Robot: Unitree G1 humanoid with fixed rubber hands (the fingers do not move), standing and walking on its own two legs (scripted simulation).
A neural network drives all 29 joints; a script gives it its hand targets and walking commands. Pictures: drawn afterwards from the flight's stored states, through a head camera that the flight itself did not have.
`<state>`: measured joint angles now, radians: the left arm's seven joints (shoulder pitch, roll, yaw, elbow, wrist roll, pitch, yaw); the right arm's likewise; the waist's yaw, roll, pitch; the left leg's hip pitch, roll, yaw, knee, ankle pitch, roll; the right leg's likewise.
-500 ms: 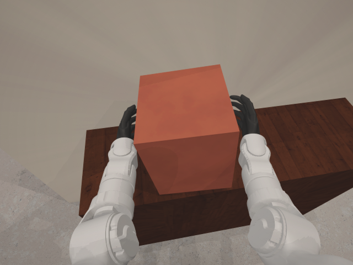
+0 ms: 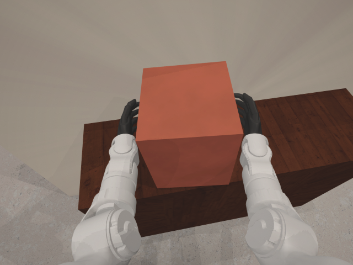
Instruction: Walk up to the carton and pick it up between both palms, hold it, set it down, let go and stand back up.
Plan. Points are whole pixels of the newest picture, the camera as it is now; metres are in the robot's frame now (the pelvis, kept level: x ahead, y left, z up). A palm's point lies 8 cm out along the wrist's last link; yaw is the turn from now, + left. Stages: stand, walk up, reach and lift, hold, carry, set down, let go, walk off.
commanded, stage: set down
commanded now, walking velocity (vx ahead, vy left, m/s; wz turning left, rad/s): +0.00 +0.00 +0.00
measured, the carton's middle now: (188, 130) +0.44 -0.03 +0.00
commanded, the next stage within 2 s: none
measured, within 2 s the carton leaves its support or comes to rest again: rests again in 0.14 s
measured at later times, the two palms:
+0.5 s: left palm (129, 134) +0.41 +0.11 +0.03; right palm (253, 133) +0.39 -0.18 +0.04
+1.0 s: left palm (131, 134) +0.41 +0.11 +0.03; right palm (253, 137) +0.38 -0.18 +0.03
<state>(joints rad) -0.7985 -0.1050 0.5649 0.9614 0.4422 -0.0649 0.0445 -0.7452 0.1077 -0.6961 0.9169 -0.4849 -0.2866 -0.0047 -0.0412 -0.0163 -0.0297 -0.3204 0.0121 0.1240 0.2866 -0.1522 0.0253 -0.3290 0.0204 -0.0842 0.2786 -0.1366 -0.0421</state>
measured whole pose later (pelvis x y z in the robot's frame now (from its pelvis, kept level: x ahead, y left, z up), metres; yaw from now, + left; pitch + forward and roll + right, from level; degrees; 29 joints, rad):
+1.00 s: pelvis +0.00 +0.00 +0.00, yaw +0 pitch +12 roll +0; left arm -0.78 -0.14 0.61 0.91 0.51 -0.13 0.03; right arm -0.70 0.15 -0.75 0.84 -0.53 -0.29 0.02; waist -0.05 -0.02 -0.02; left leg -0.36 0.02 0.13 0.31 -0.16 0.02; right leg -0.37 0.02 -0.09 0.31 -0.15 -0.05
